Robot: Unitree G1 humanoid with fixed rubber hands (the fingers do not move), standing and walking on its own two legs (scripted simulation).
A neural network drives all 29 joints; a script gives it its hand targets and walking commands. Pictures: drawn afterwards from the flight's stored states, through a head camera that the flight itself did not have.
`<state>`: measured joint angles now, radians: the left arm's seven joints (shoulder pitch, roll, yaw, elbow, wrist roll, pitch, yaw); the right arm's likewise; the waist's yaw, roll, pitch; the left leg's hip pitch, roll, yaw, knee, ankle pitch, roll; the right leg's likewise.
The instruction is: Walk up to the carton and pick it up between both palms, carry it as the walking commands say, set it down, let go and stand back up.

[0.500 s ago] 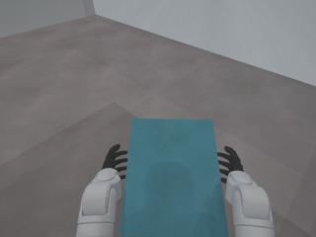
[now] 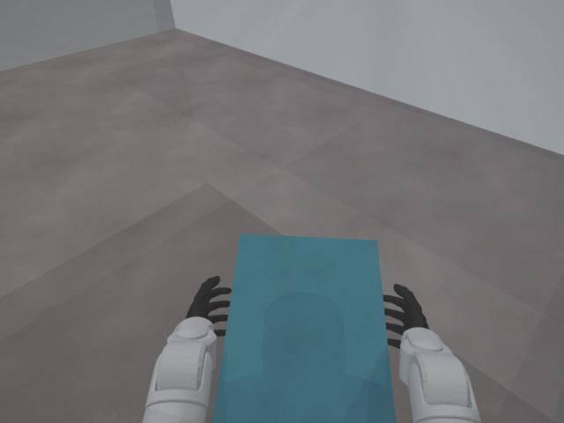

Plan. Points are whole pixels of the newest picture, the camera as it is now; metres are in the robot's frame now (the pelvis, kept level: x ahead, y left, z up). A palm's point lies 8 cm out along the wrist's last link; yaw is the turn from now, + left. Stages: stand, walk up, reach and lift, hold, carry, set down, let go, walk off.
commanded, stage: hold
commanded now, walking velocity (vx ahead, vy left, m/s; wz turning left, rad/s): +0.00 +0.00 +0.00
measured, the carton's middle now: (302, 341) +0.29 -0.01 -0.06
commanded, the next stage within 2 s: set down in 0.60 s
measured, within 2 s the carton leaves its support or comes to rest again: neither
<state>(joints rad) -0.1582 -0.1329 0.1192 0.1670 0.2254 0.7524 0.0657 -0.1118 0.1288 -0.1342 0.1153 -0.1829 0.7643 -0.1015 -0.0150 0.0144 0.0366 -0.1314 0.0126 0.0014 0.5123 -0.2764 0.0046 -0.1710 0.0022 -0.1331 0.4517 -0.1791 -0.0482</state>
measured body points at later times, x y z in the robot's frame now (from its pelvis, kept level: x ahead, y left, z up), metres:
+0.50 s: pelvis +0.00 +0.01 +0.00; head -0.07 +0.01 +0.45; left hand +0.32 +0.16 +0.05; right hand +0.30 -0.15 +0.05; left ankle +0.01 +0.12 -0.74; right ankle +0.05 -0.09 -0.74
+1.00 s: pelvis +0.01 +0.03 +0.00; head -0.01 +0.03 +0.45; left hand +0.32 +0.15 -0.01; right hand +0.28 -0.16 -0.01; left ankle +0.01 +0.12 -0.74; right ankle +0.05 -0.09 -0.74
